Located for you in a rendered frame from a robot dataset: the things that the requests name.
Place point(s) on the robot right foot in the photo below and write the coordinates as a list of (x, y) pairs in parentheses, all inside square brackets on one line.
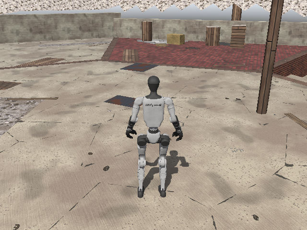
[(162, 193)]

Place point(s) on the robot left forearm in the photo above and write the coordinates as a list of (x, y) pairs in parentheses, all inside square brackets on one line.
[(130, 125)]

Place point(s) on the right robot hand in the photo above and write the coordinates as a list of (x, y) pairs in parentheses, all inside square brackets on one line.
[(178, 134)]

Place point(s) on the robot torso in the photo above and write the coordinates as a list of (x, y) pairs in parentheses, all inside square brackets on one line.
[(153, 115)]

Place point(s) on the robot left upper arm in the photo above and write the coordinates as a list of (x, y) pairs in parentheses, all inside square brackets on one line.
[(138, 101)]

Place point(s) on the robot right upper arm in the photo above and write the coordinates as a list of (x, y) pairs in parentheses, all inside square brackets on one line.
[(168, 101)]

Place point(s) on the left robot hand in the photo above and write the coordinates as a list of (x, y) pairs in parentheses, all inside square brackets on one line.
[(132, 132)]

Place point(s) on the robot right forearm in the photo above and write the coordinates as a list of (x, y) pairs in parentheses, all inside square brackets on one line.
[(177, 126)]

